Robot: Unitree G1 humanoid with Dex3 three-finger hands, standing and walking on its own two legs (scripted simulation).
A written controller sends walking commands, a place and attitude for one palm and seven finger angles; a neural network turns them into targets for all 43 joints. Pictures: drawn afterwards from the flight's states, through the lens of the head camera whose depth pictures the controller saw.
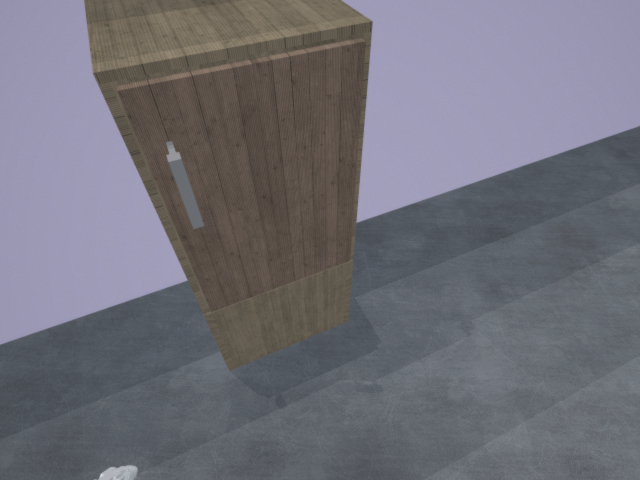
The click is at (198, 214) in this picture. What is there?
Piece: cupboard door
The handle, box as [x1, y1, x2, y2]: [166, 141, 203, 228]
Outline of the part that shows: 166,142 169,153 166,155 192,226 193,228 202,226 203,223 179,153 174,150 171,141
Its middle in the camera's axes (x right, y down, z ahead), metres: -0.24 -0.09 +0.66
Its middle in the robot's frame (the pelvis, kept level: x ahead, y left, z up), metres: +0.55 +0.27 +0.05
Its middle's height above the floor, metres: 0.81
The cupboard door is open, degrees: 0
